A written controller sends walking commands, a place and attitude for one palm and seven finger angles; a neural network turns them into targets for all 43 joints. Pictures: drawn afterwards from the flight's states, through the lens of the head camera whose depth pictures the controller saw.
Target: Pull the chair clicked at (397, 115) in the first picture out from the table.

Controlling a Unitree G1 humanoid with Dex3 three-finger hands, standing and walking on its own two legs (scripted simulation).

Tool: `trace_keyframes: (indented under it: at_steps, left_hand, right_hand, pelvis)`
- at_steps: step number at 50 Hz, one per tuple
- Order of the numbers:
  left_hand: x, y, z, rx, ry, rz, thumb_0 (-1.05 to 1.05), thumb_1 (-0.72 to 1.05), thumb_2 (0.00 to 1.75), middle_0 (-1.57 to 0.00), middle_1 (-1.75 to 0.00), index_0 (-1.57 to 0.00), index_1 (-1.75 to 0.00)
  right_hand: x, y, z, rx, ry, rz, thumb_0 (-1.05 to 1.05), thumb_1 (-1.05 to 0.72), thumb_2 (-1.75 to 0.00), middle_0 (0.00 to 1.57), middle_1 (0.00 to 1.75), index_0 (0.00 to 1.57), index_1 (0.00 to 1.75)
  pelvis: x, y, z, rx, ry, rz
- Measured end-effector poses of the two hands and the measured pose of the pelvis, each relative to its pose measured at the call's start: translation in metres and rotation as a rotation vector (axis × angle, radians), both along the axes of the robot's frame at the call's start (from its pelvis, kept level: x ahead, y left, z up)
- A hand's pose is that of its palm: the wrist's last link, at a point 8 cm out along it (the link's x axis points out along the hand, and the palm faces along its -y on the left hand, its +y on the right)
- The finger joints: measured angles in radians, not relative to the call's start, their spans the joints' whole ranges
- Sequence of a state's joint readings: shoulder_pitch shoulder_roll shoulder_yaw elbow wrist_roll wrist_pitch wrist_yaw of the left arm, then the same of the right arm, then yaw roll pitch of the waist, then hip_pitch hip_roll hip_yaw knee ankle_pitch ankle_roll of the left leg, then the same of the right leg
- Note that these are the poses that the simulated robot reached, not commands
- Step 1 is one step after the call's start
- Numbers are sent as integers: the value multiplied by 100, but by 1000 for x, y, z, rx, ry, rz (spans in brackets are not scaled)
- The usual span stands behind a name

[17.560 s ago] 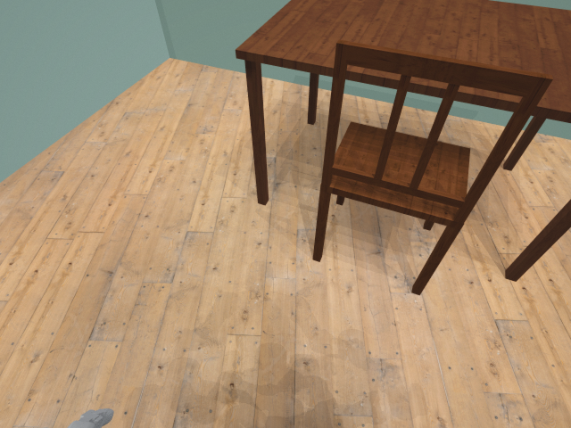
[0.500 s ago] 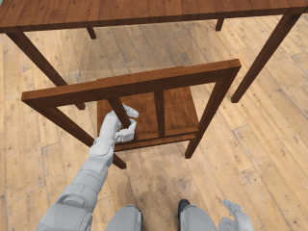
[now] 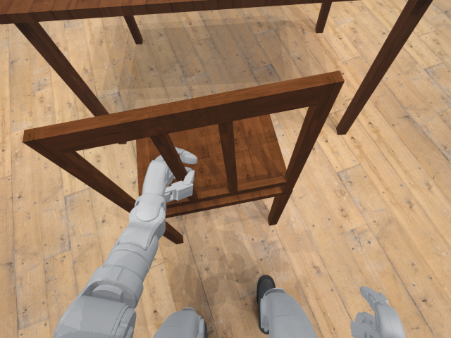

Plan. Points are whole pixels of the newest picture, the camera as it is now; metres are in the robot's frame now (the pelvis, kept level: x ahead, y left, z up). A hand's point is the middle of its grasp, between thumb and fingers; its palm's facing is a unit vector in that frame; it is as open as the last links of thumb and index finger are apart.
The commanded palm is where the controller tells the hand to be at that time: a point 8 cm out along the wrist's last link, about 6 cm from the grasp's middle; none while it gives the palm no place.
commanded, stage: step backward, pulling the chair out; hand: left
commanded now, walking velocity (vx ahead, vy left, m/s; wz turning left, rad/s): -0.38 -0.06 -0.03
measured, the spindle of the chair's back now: (179, 172) +0.41 +0.09 -0.07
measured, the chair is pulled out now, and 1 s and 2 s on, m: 0.27 0.44 0.57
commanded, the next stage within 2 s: stop walking, hand still on the chair in 1.76 s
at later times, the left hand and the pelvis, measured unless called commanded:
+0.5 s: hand (170, 229) +0.29 +0.10 -0.06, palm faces -0.21 -0.96 -0.20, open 5.4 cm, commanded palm +0.27 +0.16 -0.05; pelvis -0.08 +0.04 +0.00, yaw -2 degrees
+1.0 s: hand (163, 276) +0.21 +0.11 -0.06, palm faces -0.17 -0.97 -0.18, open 5.3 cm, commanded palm +0.19 +0.16 -0.05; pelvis -0.17 +0.05 +0.00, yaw -1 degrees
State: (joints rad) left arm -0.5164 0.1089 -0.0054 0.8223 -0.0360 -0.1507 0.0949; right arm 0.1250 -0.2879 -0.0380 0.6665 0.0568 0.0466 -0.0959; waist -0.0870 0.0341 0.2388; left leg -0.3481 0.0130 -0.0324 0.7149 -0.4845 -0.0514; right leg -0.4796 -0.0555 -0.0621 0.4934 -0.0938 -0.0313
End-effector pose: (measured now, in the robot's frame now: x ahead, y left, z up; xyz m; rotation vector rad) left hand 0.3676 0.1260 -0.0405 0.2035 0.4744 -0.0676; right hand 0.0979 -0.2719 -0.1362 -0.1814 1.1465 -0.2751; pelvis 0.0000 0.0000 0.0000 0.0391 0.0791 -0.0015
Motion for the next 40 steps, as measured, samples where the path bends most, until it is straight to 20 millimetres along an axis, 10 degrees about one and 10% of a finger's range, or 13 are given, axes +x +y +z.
trace_keyframes:
  at_steps: [18, 40]
  left_hand:
    - [-72, 26, 2, 18, -11, -105, 3, 65, 77, -23, -121, -48, -145]
    - [-132, 30, 4, 29, -14, -7, 3, 66, 77, -24, -117, -50, -145]
  right_hand:
    - [-73, 74, -7, 119, 66, 48, 0, -90, -90, 20, 30, 20, 30]
    - [-153, 33, -3, 55, 41, -36, 0, -90, -90, 20, 30, 20, 30]
  pelvis:
    - [-53, 25, 2, -48, -39, -11]
    - [-125, 20, 3, -17, -20, -47]
